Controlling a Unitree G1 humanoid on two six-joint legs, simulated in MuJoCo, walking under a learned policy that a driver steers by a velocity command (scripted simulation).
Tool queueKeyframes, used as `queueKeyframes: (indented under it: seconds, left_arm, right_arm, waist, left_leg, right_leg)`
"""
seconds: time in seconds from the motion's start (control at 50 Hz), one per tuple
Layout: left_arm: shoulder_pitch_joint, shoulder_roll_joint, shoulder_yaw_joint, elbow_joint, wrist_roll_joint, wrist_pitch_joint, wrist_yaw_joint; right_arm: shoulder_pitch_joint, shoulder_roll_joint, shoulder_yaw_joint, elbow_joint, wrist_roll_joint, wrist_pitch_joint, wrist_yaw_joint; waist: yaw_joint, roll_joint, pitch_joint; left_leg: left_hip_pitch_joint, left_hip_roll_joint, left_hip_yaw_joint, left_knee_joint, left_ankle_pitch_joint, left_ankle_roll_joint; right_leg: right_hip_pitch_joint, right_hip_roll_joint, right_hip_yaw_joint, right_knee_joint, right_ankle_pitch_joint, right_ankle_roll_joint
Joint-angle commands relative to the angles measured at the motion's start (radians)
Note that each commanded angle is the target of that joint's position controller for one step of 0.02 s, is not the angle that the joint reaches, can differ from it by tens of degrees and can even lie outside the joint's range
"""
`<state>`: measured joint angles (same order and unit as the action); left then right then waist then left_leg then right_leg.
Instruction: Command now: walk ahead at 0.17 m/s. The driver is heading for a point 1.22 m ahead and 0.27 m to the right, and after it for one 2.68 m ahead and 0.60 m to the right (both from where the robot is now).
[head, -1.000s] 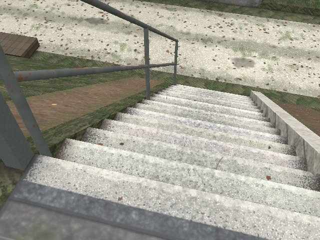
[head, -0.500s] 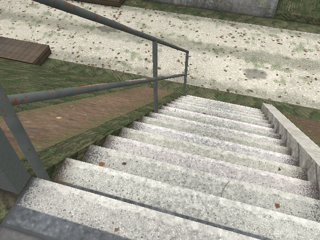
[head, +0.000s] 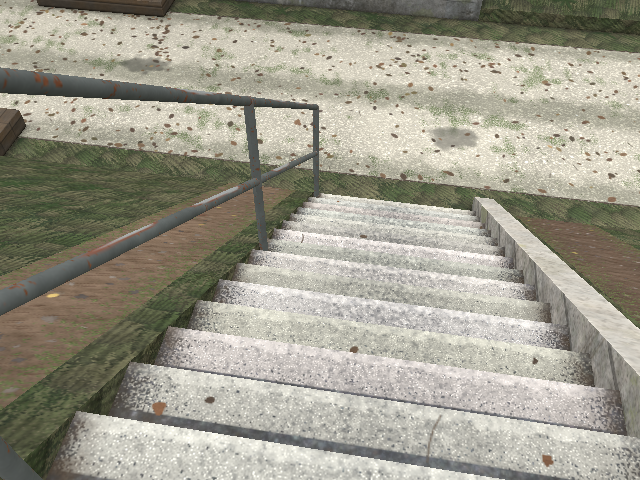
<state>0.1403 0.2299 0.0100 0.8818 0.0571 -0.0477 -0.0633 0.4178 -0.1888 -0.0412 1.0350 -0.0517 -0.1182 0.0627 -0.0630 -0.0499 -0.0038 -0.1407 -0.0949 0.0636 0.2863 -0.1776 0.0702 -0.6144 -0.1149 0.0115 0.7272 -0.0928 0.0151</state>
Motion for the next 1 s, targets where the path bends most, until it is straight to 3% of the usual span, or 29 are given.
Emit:
queueKeyframes:
  seconds: [0.02,0.06,0.08,0.1,0.12,0.14,0.16,0.18,0.2,0.22,0.24,0.26,0.28,0.3,0.32,0.34,0.36,0.38,0.4,0.46,0.54,0.78,0.8,0.84,0.9,0.94,1.0]
  left_arm:
    - [0.159,0.091,0.028,0.037,-0.010,-0.002,0.004]
    - [0.146,0.087,0.032,0.059,-0.015,-0.012,0.008]
    - [0.122,0.113,0.040,0.057,-0.031,-0.023,0.017]
    - [0.178,0.089,0.025,0.038,-0.056,-0.017,0.051]
    - [0.167,0.117,0.030,0.052,-0.056,-0.006,0.072]
    - [0.173,0.097,0.030,0.045,-0.063,0.011,0.082]
    - [0.152,0.100,0.027,0.047,-0.066,0.031,0.088]
    - [0.101,0.100,0.022,0.036,-0.060,0.048,0.093]
    - [0.058,0.091,0.018,0.032,-0.049,0.059,0.096]
    - [0.023,0.086,0.019,0.031,-0.048,0.068,0.097]
    - [-0.004,0.067,0.010,0.028,-0.071,0.023,0.005]
    - [0.056,0.115,0.044,0.056,-0.061,0.008,-0.021]
    - [0.075,0.123,0.053,0.080,-0.052,-0.002,-0.025]
    - [0.067,0.113,0.055,0.086,-0.050,-0.006,-0.026]
    - [0.049,0.092,0.055,0.090,-0.048,-0.008,-0.022]
    - [0.061,0.054,0.036,0.086,-0.043,0.018,0.039]
    - [0.088,0.041,0.035,0.101,-0.057,0.025,0.071]
    - [0.101,0.048,0.034,0.108,-0.064,0.031,0.088]
    - [0.106,0.052,0.034,0.114,-0.067,0.038,0.096]
    - [0.110,0.046,0.029,0.135,-0.064,0.064,0.102]
    - [0.107,0.049,0.024,0.160,-0.056,0.078,0.101]
    - [0.128,0.024,0.006,0.229,-0.054,0.077,0.097]
    - [0.138,0.020,0.004,0.236,-0.054,0.078,0.097]
    - [0.137,0.038,0.013,0.233,-0.051,0.085,0.095]
    - [0.071,0.021,0.019,0.197,-0.032,0.087,0.083]
    - [0.022,0.017,0.021,0.149,-0.025,0.070,0.077]
    - [0.060,0.043,0.035,0.122,-0.036,0.037,0.066]
  right_arm:
    - [-0.105,-0.148,-0.026,-0.083,0.017,-0.012,0.022]
    - [-0.102,-0.135,-0.023,-0.080,0.028,0.010,0.032]
    - [-0.061,-0.108,-0.020,-0.071,0.050,0.016,0.040]
    - [-0.014,-0.127,-0.025,-0.067,0.082,0.051,-0.049]
    - [0.112,-0.045,-0.006,-0.040,0.096,0.069,-0.086]
    - [0.116,-0.049,0.001,-0.021,0.087,0.096,-0.107]
    - [0.056,-0.077,-0.007,-0.040,0.068,0.119,-0.114]
    - [0.023,-0.076,-0.007,-0.053,0.056,0.136,-0.113]
    - [0.008,-0.059,0.000,-0.048,0.052,0.149,-0.108]
    - [0.002,-0.052,0.006,-0.042,0.048,0.156,-0.103]
    - [0.128,-0.049,0.001,-0.012,0.046,0.108,-0.030]
    - [0.055,-0.052,0.008,-0.005,0.048,0.078,0.021]
    - [0.009,-0.093,-0.002,-0.019,0.047,0.063,0.052]
    - [-0.017,-0.126,-0.016,-0.026,0.048,0.057,0.061]
    - [-0.047,-0.130,-0.018,-0.040,0.048,0.051,0.062]
    - [-0.135,-0.121,-0.007,-0.061,0.037,0.079,-0.043]
    - [-0.120,-0.116,-0.001,-0.051,0.053,0.088,-0.091]
    - [-0.103,-0.108,0.006,-0.037,0.063,0.096,-0.115]
    - [-0.099,-0.100,0.012,-0.028,0.065,0.104,-0.125]
    - [-0.091,-0.076,0.026,0.002,0.063,0.128,-0.126]
    - [-0.102,-0.082,0.038,0.031,0.055,0.135,-0.121]
    - [-0.109,-0.067,0.064,0.094,0.054,0.123,-0.116]
    - [-0.096,-0.065,0.065,0.100,0.051,0.123,-0.115]
    - [-0.070,-0.102,0.050,0.105,0.047,0.129,-0.115]
    - [-0.020,-0.137,0.026,0.098,0.046,0.139,-0.115]
    - [-0.001,-0.145,0.015,0.100,0.037,0.132,-0.122]
    - [0.013,-0.139,0.005,0.104,0.029,0.111,-0.117]
  waist:
    - [0.119,0.093,-0.045]
    - [0.118,0.071,-0.060]
    - [0.104,0.037,-0.068]
    - [0.074,0.113,-0.154]
    - [0.017,-0.011,-0.190]
    - [0.055,-0.097,-0.203]
    - [0.057,-0.150,-0.141]
    - [0.039,-0.142,-0.093]
    - [0.019,-0.118,-0.052]
    - [0.006,-0.092,-0.014]
    - [-0.057,0.084,0.084]
    - [0.026,0.077,0.143]
    - [0.055,0.048,0.111]
    - [0.060,0.038,0.057]
    - [0.066,0.034,0.032]
    - [0.080,0.027,0.000]
    - [0.082,0.027,-0.040]
    - [0.079,0.030,-0.051]
    - [0.077,0.034,-0.056]
    - [0.072,0.054,-0.014]
    - [0.074,0.055,0.050]
    - [0.077,0.054,0.078]
    - [0.076,0.058,0.059]
    - [0.068,0.092,0.082]
    - [0.023,0.158,0.236]
    - [0.009,0.177,0.272]
    - [0.030,0.170,0.226]
  left_leg:
    - [-0.105,0.285,-0.109,0.045,0.792,0.151]
    - [-0.089,0.256,-0.100,0.131,0.704,0.110]
    - [-0.061,0.219,-0.114,0.167,0.613,0.070]
    - [0.014,0.141,-0.032,0.235,0.411,-0.010]
    - [-0.107,0.104,-0.045,0.292,0.193,-0.038]
    - [-0.152,0.076,-0.022,0.347,-0.092,-0.054]
    - [-0.171,0.057,-0.017,0.365,-0.266,-0.058]
    - [-0.157,0.065,-0.024,0.332,-0.308,-0.059]
    - [-0.099,0.080,-0.034,0.250,-0.270,-0.053]
    - [-0.036,0.092,-0.048,0.162,-0.194,-0.049]
    - [-0.011,0.140,-0.086,0.072,-0.227,-0.057]
    - [-0.081,0.141,-0.127,0.052,-0.275,-0.008]
    - [-0.124,0.128,-0.112,0.042,-0.246,0.006]
    - [-0.123,0.119,-0.088,0.040,-0.193,0.002]
    - [-0.112,0.119,-0.082,0.047,-0.095,-0.007]
    - [-0.072,0.169,-0.116,0.073,0.117,-0.028]
    - [-0.035,0.166,-0.108,0.088,0.199,-0.040]
    - [-0.012,0.167,-0.105,0.093,0.225,-0.046]
    - [0.000,0.168,-0.103,0.090,0.228,-0.047]
    - [-0.008,0.167,-0.103,0.055,0.131,-0.049]
    - [-0.039,0.174,-0.112,0.010,0.055,-0.050]
    - [-0.045,0.180,-0.122,-0.048,-0.013,-0.038]
    - [-0.040,0.174,-0.121,-0.062,-0.090,-0.033]
    - [-0.060,0.166,-0.143,-0.078,-0.336,0.006]
    - [-0.064,0.279,-0.284,-0.166,-0.595,0.089]
    - [-0.010,0.348,-0.325,-0.185,-0.471,0.130]
    - [0.077,0.345,-0.276,-0.100,-0.203,0.144]
  right_leg:
    - [0.235,0.011,0.014,-0.094,0.097,0.015]
    - [0.311,0.027,-0.022,-0.154,0.134,-0.002]
    - [0.335,0.017,-0.008,-0.236,0.300,-0.039]
    - [0.462,-0.005,-0.017,-0.235,0.516,-0.052]
    - [0.624,-0.088,0.052,-0.173,0.667,-0.119]
    - [0.640,-0.140,0.150,-0.217,0.582,-0.178]
    - [0.556,-0.162,0.222,-0.300,0.429,-0.208]
    - [0.476,-0.165,0.249,-0.357,0.265,-0.214]
    - [0.388,-0.132,0.220,-0.381,0.130,-0.180]
    - [0.301,-0.085,0.174,-0.391,-0.017,-0.125]
    - [0.161,-0.049,0.139,-0.403,-0.294,-0.078]
    - [0.182,0.014,0.036,-0.397,-0.293,-0.039]
    - [0.282,0.043,0.011,-0.373,-0.211,-0.036]
    - [0.367,0.059,-0.001,-0.349,-0.142,-0.048]
    - [0.401,0.067,-0.020,-0.317,-0.044,-0.058]
    - [0.474,0.017,0.029,-0.277,0.242,-0.065]
    - [0.506,0.004,0.030,-0.276,0.364,-0.071]
    - [0.523,0.000,0.028,-0.272,0.404,-0.073]
    - [0.531,0.000,0.024,-0.273,0.397,-0.072]
    - [0.522,0.010,0.019,-0.303,0.268,-0.059]
    - [0.510,0.013,0.027,-0.338,0.187,-0.047]
    - [0.507,0.014,0.037,-0.382,0.090,-0.027]
    - [0.514,0.025,0.030,-0.383,0.020,-0.027]
    - [0.462,0.082,-0.022,-0.308,-0.193,-0.034]
    - [0.201,0.139,-0.111,-0.146,-0.309,-0.034]
    - [0.094,0.090,-0.075,-0.064,-0.287,-0.043]
    - [0.098,0.073,-0.071,-0.085,-0.276,-0.059]
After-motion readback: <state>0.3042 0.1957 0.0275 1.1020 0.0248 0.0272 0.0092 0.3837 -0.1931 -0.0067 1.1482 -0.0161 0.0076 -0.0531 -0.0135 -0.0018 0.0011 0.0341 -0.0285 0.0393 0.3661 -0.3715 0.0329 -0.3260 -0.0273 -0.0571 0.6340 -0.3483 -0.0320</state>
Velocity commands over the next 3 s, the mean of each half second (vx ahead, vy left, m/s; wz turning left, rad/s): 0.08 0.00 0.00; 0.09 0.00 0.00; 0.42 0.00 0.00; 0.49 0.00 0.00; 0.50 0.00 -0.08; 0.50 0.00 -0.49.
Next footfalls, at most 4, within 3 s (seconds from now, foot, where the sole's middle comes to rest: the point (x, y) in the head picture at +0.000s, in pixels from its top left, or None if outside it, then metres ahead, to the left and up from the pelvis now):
0.08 right None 0.18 -0.14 -0.78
1.52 left None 0.36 0.09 -0.78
1.92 right None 0.52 -0.09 -0.97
2.40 left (261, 418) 0.81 0.14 -1.16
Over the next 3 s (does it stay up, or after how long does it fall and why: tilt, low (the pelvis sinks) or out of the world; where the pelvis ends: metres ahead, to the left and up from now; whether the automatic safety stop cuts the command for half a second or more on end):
stays up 0.98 0.00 -0.56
